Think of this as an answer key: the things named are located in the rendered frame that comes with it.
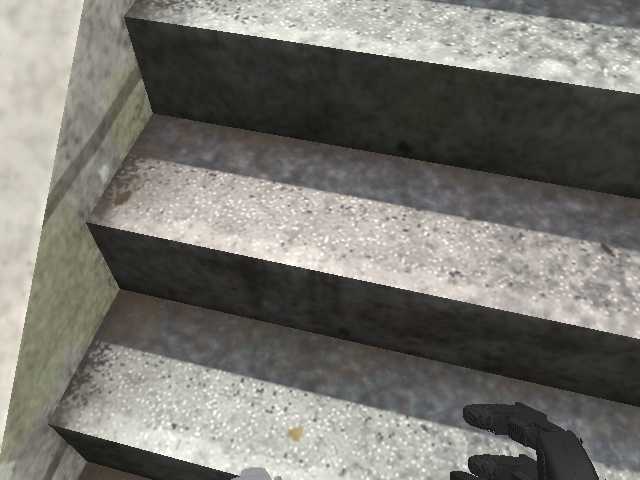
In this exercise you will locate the robot right hand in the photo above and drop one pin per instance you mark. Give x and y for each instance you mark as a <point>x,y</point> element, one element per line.
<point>560,455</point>

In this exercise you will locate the robot left shin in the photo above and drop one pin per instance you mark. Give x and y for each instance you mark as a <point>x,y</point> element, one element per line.
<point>254,471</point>

